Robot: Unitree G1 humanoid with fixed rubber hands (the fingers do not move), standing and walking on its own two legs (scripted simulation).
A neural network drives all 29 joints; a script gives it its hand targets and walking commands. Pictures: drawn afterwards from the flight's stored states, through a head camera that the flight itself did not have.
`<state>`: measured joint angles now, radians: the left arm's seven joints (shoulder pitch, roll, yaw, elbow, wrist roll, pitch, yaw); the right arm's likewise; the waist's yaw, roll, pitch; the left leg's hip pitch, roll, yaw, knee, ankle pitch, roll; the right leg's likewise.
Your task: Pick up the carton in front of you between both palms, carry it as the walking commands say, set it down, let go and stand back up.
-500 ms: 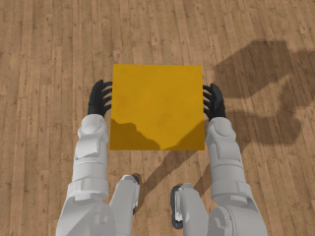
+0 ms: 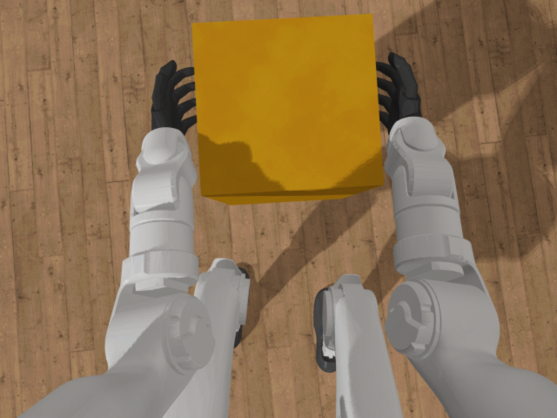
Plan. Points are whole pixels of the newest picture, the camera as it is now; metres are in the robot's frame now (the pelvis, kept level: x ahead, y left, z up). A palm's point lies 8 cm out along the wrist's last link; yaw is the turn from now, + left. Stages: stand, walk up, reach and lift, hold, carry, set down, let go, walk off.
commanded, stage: set down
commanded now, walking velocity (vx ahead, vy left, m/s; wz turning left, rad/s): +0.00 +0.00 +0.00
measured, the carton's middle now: (284, 132) +0.50 +0.04 -0.17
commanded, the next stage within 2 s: none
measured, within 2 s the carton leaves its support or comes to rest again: rests again in 1.38 s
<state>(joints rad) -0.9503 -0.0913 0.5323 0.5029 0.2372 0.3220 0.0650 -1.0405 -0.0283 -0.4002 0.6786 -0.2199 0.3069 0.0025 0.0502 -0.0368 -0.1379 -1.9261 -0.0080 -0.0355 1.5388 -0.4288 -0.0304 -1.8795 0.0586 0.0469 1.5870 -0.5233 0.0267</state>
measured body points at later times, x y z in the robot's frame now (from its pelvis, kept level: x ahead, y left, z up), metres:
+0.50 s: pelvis -0.02 -0.01 -0.10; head +0.35 +0.00 +0.16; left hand +0.51 +0.19 -0.25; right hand +0.57 -0.10 -0.25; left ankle +0.10 +0.13 -0.51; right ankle +0.07 -0.12 -0.51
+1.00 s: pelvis -0.01 -0.01 -0.16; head +0.37 -0.02 +0.07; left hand +0.53 +0.20 -0.32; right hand +0.59 -0.10 -0.34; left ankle +0.10 +0.13 -0.51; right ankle +0.07 -0.12 -0.51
